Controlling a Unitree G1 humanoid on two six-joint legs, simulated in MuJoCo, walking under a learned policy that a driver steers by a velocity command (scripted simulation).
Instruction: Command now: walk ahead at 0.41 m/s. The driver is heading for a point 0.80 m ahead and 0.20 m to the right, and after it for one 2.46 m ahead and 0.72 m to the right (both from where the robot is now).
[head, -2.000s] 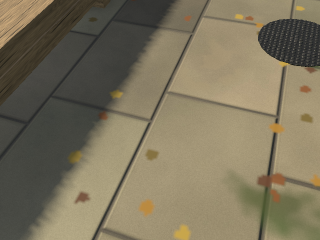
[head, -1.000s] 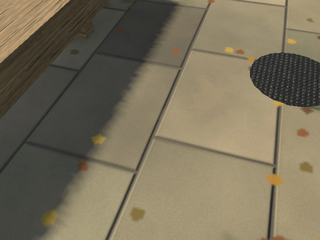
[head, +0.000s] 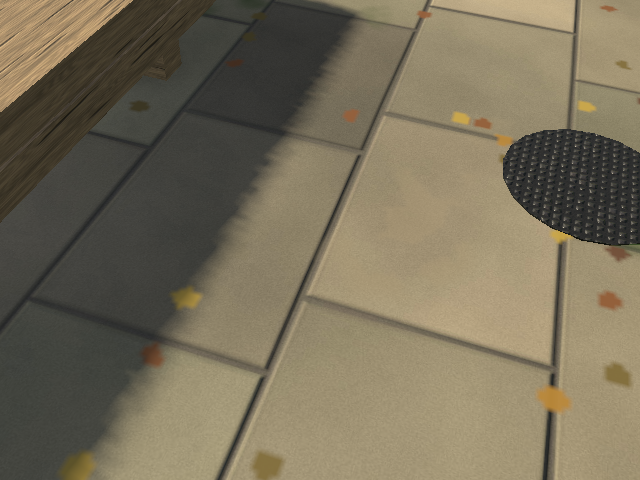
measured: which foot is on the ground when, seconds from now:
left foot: down 0.00-0.44, up 0.46-0.96, down 0.98-1.00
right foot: up 0.00-0.40, down 0.42-1.00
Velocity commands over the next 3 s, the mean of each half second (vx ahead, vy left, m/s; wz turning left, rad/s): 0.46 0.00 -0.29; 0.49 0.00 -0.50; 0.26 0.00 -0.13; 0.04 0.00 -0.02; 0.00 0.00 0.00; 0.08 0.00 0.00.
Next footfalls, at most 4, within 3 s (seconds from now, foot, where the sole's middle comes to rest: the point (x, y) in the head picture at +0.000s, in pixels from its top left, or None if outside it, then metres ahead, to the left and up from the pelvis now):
0.42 right None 0.37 -0.07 -0.77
0.98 left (343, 363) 0.81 -0.06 -0.77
1.44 right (434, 372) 0.79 -0.27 -0.77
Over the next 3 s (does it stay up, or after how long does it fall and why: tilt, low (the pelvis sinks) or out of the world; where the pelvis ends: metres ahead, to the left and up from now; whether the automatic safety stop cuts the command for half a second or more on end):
stays up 0.81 -0.19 0.00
